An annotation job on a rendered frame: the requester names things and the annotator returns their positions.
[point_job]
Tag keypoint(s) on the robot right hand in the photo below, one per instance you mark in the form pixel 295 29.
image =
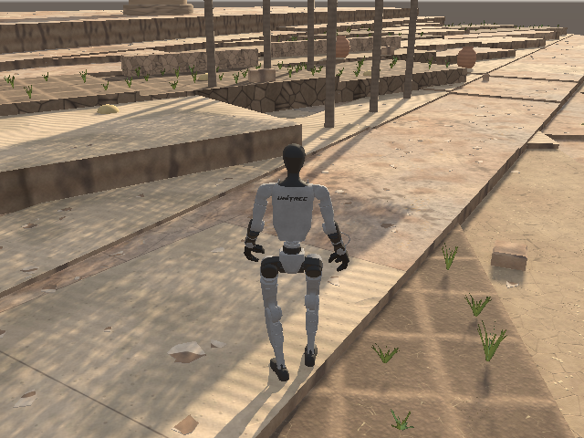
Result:
pixel 344 258

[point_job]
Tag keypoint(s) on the right robot forearm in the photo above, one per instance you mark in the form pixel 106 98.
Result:
pixel 337 241

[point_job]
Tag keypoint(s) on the robot left hand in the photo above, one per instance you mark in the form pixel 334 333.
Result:
pixel 257 249

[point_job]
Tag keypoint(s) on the robot right foot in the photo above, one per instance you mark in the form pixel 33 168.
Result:
pixel 310 358

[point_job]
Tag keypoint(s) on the left robot forearm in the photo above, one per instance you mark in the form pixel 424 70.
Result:
pixel 251 236

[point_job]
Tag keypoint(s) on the right robot upper arm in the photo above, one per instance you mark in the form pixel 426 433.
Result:
pixel 321 192

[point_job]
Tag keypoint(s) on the robot left foot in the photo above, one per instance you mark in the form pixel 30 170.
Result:
pixel 282 374

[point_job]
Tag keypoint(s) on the robot foot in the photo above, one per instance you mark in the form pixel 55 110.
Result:
pixel 282 374
pixel 310 358

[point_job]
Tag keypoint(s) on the left robot upper arm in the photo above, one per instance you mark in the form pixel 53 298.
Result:
pixel 264 191

